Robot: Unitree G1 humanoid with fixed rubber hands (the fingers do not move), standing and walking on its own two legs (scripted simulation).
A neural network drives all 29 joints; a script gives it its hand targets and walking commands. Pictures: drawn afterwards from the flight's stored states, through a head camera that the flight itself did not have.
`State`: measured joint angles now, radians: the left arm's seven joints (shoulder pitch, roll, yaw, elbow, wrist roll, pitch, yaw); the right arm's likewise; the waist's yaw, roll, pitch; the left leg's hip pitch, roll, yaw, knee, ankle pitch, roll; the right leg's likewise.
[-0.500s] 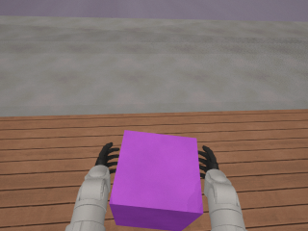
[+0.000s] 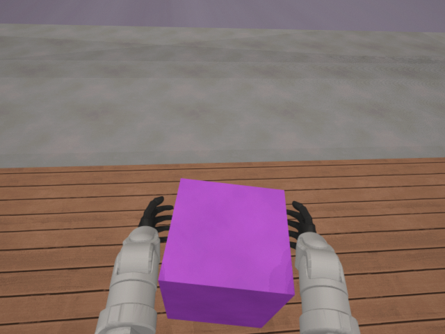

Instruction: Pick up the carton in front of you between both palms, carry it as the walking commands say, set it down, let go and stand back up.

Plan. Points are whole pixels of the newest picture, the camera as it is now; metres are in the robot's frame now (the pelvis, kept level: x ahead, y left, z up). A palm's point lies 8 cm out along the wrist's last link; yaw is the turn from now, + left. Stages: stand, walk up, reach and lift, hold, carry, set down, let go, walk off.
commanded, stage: reach and lift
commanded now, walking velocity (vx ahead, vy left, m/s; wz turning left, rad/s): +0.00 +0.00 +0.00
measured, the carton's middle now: (223, 257) +0.31 +0.00 -0.05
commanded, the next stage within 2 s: hold in 0.54 s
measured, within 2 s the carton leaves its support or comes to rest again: neither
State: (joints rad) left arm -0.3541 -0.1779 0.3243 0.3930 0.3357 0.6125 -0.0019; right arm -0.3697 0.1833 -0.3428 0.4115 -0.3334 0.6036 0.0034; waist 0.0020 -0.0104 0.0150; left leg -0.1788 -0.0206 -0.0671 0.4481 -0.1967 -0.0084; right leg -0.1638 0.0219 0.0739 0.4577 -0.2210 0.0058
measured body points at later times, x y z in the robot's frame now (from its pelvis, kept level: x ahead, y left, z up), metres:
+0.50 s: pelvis +0.02 +0.00 +0.01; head -0.02 +0.00 +0.45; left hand +0.32 +0.15 +0.03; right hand +0.32 -0.15 +0.04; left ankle +0.03 +0.13 -0.74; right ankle +0.02 -0.12 -0.74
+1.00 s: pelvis +0.00 +0.00 +0.00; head -0.04 +0.00 +0.45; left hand +0.31 +0.15 +0.05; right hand +0.31 -0.15 +0.05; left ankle +0.03 +0.13 -0.74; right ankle +0.02 -0.12 -0.74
